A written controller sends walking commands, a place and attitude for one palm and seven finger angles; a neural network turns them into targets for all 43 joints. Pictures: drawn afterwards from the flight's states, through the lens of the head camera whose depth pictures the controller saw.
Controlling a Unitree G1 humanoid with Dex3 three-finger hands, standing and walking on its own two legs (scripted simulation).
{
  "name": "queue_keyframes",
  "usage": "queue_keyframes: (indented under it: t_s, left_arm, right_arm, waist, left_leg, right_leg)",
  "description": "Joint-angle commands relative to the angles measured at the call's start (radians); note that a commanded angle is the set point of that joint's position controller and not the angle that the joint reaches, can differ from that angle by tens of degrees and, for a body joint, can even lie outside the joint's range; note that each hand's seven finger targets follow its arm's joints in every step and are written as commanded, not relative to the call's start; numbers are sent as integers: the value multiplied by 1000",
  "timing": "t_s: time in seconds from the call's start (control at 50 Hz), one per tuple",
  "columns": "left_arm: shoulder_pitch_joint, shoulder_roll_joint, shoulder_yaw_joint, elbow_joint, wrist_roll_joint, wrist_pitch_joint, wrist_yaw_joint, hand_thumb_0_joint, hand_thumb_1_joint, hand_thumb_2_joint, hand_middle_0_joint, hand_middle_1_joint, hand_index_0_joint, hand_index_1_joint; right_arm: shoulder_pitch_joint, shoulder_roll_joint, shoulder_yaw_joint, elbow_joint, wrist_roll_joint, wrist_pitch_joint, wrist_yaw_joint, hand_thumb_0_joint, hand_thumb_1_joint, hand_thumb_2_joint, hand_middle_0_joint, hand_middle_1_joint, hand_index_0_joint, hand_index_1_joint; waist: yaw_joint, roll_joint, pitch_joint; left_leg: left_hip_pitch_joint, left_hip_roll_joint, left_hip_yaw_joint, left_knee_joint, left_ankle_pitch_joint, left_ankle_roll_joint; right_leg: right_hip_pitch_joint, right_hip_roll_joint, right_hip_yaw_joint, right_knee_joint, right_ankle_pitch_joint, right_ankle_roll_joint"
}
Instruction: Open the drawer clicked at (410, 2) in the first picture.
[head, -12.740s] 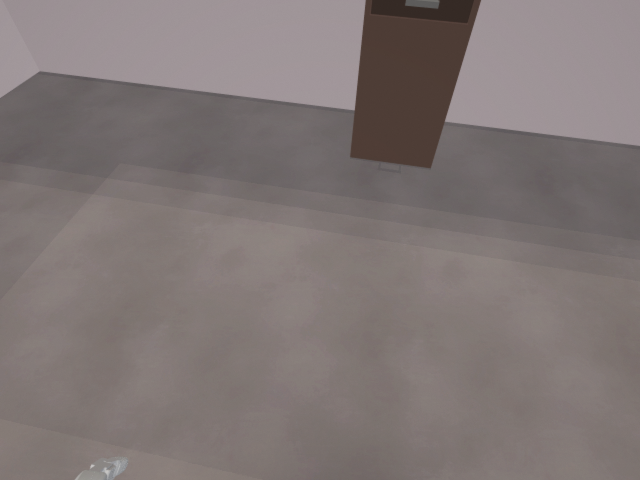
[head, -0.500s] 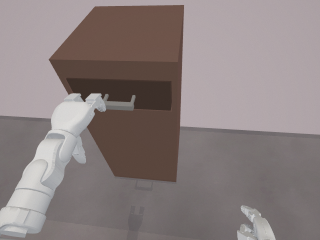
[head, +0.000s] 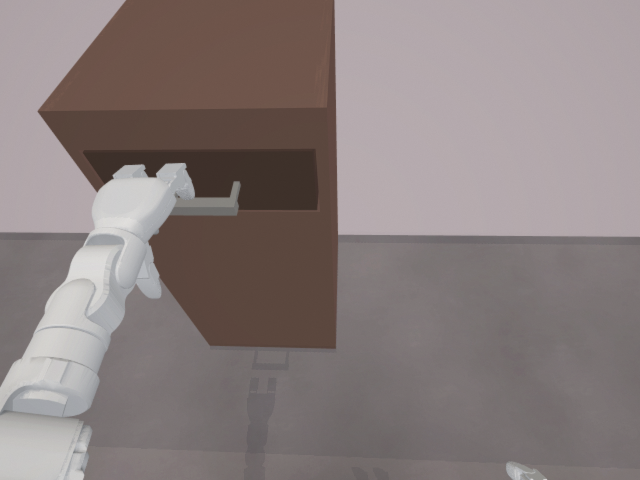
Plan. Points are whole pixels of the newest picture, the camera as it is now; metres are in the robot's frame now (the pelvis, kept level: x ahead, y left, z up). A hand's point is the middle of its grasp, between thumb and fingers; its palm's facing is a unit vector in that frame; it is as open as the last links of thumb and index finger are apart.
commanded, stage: move the hooked fingers above the handle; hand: left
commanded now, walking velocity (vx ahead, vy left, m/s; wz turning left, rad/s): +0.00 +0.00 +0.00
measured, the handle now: (203, 197) +0.53 +0.24 +0.00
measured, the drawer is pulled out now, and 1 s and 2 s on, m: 0.00 0.00 0.00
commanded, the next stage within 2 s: lower the fingers behind the handle in 1.70 s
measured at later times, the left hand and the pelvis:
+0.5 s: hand (180, 207) +0.45 +0.24 +0.06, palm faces -0.03 -0.02 -1.00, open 13.8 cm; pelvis +0.01 +0.01 -0.01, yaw +0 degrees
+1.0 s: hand (187, 195) +0.48 +0.24 +0.05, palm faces -0.05 -0.02 -1.00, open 13.7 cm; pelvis +0.00 +0.01 -0.01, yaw -2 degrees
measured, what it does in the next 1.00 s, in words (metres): stands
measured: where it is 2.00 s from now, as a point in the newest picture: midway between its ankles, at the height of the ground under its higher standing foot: outside the picture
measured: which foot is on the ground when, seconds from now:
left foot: down 0.00-1.00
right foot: down 0.00-1.00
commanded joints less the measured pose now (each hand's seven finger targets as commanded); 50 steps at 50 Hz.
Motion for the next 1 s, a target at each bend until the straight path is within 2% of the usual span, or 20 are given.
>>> queue_keyframes:
  t_s: [0.0,0.04,0.08,0.12,0.18,0.22,0.26,0.28,0.32,0.34,0.44,0.54,0.6,0.62,0.68,0.76,0.8,0.82,0.88,0.98]
  left_arm:
    - [-421,227,87,-169,2,-25,46,0,-500,300,-300,-1200,-300,-1200]
    - [-455,206,71,-151,3,-29,54,0,-500,300,-300,-1200,-300,-1200]
    - [-431,271,135,-123,11,-30,70,0,-500,300,-300,-1200,-300,-1200]
    - [-461,232,102,-98,19,-22,84,0,-500,300,-300,-1200,-300,-1200]
    - [-492,265,125,-52,34,-9,103,0,-500,300,-300,-1200,-300,-1200]
    - [-539,220,76,-41,41,-1,108,0,-500,300,-300,-1200,-300,-1200]
    - [-562,205,65,-50,37,-5,110,0,-500,300,-300,-1200,-300,-1200]
    - [-546,241,100,-25,42,-5,112,0,-500,300,-300,-1200,-300,-1200]
    - [-593,194,53,-5,41,-5,112,0,-500,300,-300,-1200,-300,-1200]
    - [-592,217,74,11,42,-9,113,0,-500,300,-300,-1200,-300,-1200]
    - [-663,179,39,38,51,-14,129,0,-500,300,-300,-1200,-300,-1200]
    - [-720,203,45,156,67,11,155,0,-500,300,-300,-1200,-300,-1200]
    - [-769,226,51,185,80,21,169,0,-500,300,-300,-1200,-300,-1200]
    - [-810,210,34,179,82,20,172,0,-500,300,-300,-1200,-300,-1200]
    - [-802,240,60,234,76,20,170,0,-500,300,-300,-1200,-300,-1200]
    - [-738,302,111,238,78,15,162,0,-500,300,-300,-1200,-300,-1200]
    - [-716,302,106,274,72,22,155,0,-500,300,-300,-1200,-300,-1200]
    - [-736,307,101,266,75,21,154,0,-500,300,-300,-1200,-300,-1200]
    - [-706,375,147,255,73,6,152,0,-500,300,-300,-1200,-300,-1200]
    - [-689,355,137,226,72,-18,151,0,-500,300,-300,-1200,-300,-1200]
  right_arm:
    - [4,-121,-52,-116,-6,-35,-4,0,-900,-900,200,300,200,300]
    - [16,-123,-55,-110,-6,-32,0,0,-900,-900,200,300,200,300]
    - [25,-125,-56,-107,-9,-27,3,0,-900,-900,200,300,200,300]
    - [28,-121,-53,-105,-9,-21,8,0,-900,-900,200,300,200,300]
    - [36,-125,-53,-99,-11,-16,9,0,-900,-900,200,300,200,300]
    - [43,-125,-55,-98,-11,-15,12,0,-900,-900,200,300,200,300]
    - [59,-124,-63,-98,-14,-17,14,0,-900,-900,200,300,200,300]
    - [66,-127,-63,-92,-15,-14,12,0,-900,-900,200,300,200,300]
    - [73,-125,-63,-85,-15,-13,12,0,-900,-900,200,300,200,300]
    - [82,-130,-63,-82,-17,-12,12,0,-900,-900,200,300,200,300]
    - [109,-129,-68,-69,-24,-10,20,0,-900,-900,200,300,200,300]
    - [129,-139,-60,-52,-24,-6,19,0,-900,-900,200,300,200,300]
    - [148,-141,-60,-50,-25,-11,16,0,-900,-900,200,300,200,300]
    - [156,-141,-62,-44,-28,-13,17,0,-900,-900,200,300,200,300]
    - [182,-146,-64,-41,-29,-16,13,0,-900,-900,200,300,200,300]
    - [187,-148,-63,-51,-32,-14,11,0,-900,-900,200,300,200,300]
    - [184,-154,-59,-51,-24,-8,9,0,-900,-900,200,300,200,300]
    - [183,-155,-58,-52,-22,-9,7,0,-900,-900,200,300,200,300]
    - [177,-159,-57,-55,-21,-7,0,0,-900,-900,200,300,200,300]
    - [178,-155,-63,-60,-22,-12,-2,0,-900,-900,200,300,200,300]
  waist:
    - [-12,-20,-377]
    - [-24,-32,-372]
    - [-2,-31,-396]
    - [-11,-38,-382]
    - [-15,-29,-387]
    - [-32,-14,-384]
    - [-35,-8,-438]
    - [-31,-27,-439]
    - [-54,-28,-413]
    - [-50,-35,-422]
    - [-65,-5,-440]
    - [-90,-32,-383]
    - [-94,14,-422]
    - [-108,6,-437]
    - [-111,-3,-475]
    - [-80,2,-530]
    - [-93,-59,-440]
    - [-98,-52,-432]
    - [-79,-32,-458]
    - [-82,-3,-470]
  left_leg:
    - [22,-2,1,-29,387,2]
    - [28,3,-8,-23,413,-2]
    - [15,3,-2,-17,428,-1]
    - [5,5,-3,-17,442,-4]
    - [-4,8,-2,-12,443,-6]
    - [9,11,-4,-9,447,-9]
    - [44,14,-10,4,490,-9]
    - [37,15,-9,6,486,-8]
    - [34,16,-11,10,480,-8]
    - [27,17,-18,11,497,-11]
    - [60,24,-32,30,559,-23]
    - [-23,18,-26,23,430,-15]
    - [-19,18,-25,29,419,-16]
    - [-10,20,-24,36,428,-14]
    - [-26,18,-18,50,443,-8]
    - [-57,17,-4,54,486,-2]
    - [-118,16,5,39,409,4]
    - [-124,15,6,34,387,6]
    - [-144,9,16,30,357,11]
    - [-112,14,14,34,380,8]
  right_leg:
    - [279,-18,33,-13,299,-5]
    - [253,-14,24,-7,297,-9]
    - [278,-14,31,4,321,-9]
    - [259,-13,23,9,329,-9]
    - [250,-11,24,16,323,-10]
    - [218,-10,17,16,311,-11]
    - [222,-8,21,20,320,-10]
    - [226,-7,20,21,320,-9]
    - [195,-7,18,18,318,-8]
    - [202,-5,16,22,315,-10]
    - [150,-1,10,31,303,-11]
    - [123,2,10,26,254,-12]
    - [114,1,14,36,250,-13]
    - [109,1,14,37,260,-11]
    - [133,3,20,43,293,-7]
    - [210,0,31,53,362,-5]
    - [206,-1,30,37,344,0]
    - [202,-2,32,33,331,0]
    - [241,-6,46,31,330,1]
    - [221,-4,41,32,329,0]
